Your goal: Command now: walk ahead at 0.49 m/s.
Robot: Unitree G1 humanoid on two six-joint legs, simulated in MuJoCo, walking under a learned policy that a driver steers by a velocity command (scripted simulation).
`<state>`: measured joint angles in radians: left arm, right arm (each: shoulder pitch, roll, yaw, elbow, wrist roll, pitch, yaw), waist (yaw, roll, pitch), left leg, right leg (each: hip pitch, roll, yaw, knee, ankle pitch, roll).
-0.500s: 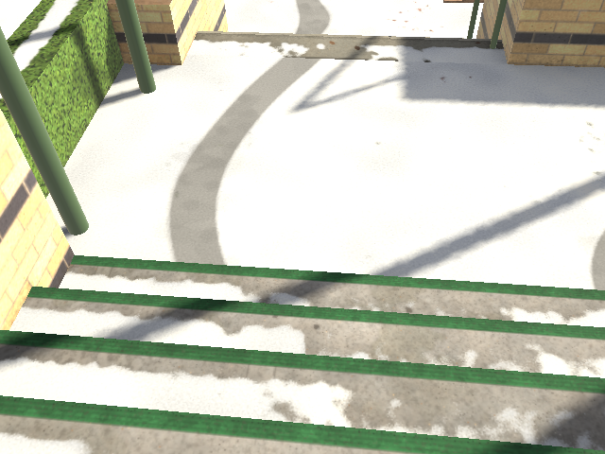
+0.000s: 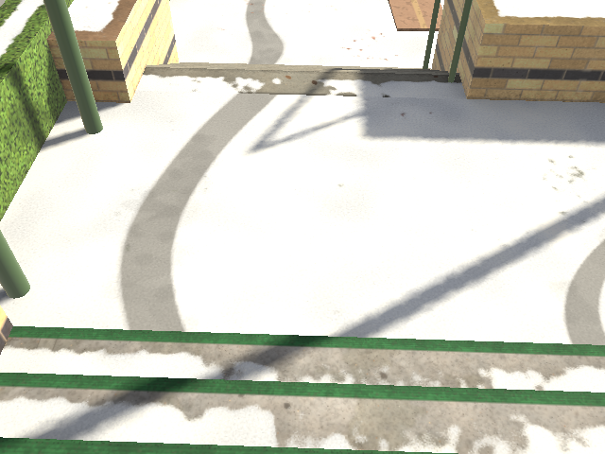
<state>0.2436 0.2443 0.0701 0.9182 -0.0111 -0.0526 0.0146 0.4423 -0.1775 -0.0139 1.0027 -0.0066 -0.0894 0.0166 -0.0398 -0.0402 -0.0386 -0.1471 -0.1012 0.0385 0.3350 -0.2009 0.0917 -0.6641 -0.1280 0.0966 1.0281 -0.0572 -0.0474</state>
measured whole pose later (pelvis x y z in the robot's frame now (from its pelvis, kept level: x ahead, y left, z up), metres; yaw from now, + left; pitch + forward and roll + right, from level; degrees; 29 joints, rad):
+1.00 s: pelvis +0.50 -0.03 -0.35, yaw +0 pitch +1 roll -1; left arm 0.42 0.23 0.04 1.02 -0.06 -0.05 0.04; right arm 0.25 -0.18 -0.04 0.92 0.02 -0.04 0.06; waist 0.02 -0.03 -0.02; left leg -0.42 -0.02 0.04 0.68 -0.28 0.06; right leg -0.57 0.04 0.13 1.90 -0.68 -0.04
